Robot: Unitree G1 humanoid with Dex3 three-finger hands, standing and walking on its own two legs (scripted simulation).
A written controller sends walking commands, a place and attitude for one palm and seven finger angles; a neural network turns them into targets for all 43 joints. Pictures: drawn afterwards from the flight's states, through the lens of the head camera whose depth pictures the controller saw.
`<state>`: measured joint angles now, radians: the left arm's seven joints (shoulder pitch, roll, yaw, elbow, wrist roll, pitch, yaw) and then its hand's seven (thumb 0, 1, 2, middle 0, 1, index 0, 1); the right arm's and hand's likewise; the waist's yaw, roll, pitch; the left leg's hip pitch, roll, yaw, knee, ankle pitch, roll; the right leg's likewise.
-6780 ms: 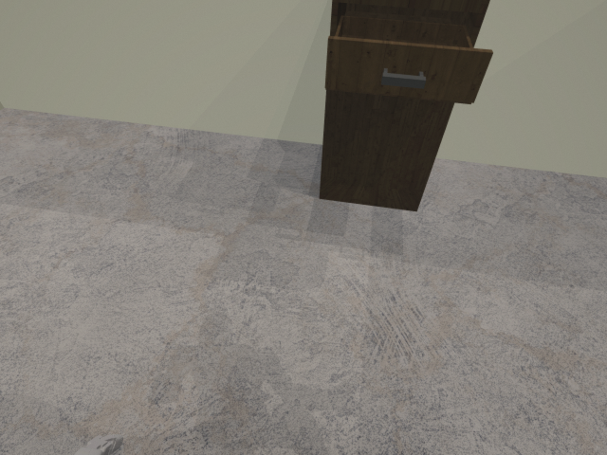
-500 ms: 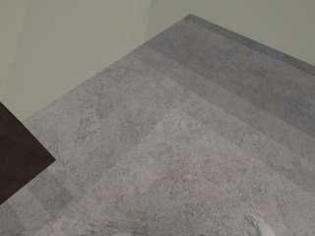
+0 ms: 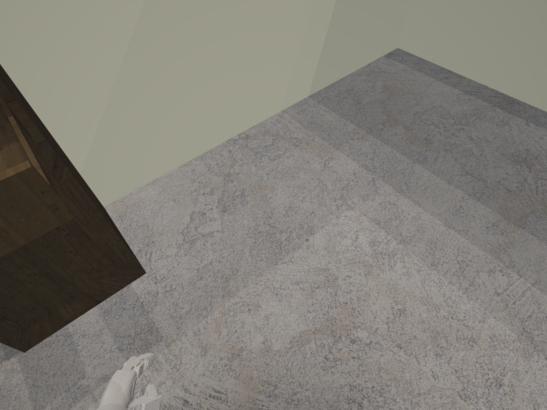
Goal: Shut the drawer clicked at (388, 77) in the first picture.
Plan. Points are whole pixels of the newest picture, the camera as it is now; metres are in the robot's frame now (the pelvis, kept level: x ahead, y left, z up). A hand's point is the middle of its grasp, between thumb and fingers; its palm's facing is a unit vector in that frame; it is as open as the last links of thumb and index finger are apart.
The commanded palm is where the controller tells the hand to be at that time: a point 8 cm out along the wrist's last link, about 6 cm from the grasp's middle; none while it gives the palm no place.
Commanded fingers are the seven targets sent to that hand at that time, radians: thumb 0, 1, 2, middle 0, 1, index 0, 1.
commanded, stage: turn to face it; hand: left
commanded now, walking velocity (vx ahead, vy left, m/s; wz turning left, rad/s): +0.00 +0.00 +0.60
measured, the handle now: out of the picture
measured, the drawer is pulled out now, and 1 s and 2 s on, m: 0.30 0.30 0.30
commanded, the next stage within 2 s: take the last steps up to it in 0.96 s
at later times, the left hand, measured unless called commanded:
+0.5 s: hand out of the picture -0.06 +0.26 -0.18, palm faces +0.37 -0.89 -0.27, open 7.4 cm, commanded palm none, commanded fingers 0.00 0.90 0.90 -0.20 -0.30 -0.20 -0.30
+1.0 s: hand out of the picture -0.02 +0.22 -0.14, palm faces +0.52 -0.80 -0.29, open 7.4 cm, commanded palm none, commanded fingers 0.00 0.90 0.90 -0.20 -0.30 -0.20 -0.30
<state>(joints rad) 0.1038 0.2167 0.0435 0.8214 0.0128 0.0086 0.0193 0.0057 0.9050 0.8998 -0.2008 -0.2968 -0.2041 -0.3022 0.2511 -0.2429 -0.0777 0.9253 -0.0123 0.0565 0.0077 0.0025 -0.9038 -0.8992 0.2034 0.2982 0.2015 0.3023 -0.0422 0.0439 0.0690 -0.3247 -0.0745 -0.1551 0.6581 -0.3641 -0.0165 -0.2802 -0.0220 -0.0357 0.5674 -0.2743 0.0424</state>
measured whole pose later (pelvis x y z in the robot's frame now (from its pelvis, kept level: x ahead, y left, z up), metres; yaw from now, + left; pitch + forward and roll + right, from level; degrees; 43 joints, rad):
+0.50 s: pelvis -0.01 +0.04 -0.01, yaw +19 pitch -1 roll +0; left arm 0.26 0.28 0.08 0.92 0.02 0.07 0.02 0.01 0.90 0.90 -0.20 -0.30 -0.21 -0.30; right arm 0.14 -0.24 -0.06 0.89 -0.01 0.03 0.03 0.00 -0.91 -0.90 0.20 0.30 0.20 0.30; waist 0.03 -0.07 0.10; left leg -0.31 0.01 0.08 0.67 -0.33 0.03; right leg -0.37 -0.18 -0.14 0.96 -0.55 0.08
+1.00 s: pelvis -0.01 +0.00 +0.00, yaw +32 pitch -1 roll +1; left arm 0.20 0.17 0.03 0.89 0.02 0.01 0.03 0.01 0.90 0.90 -0.20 -0.30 -0.20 -0.30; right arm 0.24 -0.23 -0.07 0.95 -0.02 0.07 0.00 0.00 -0.91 -0.90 0.20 0.30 0.20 0.30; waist -0.02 0.07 0.05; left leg -0.39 -0.07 -0.09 0.83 -0.43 -0.01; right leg -0.24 -0.02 -0.08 0.57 -0.31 -0.03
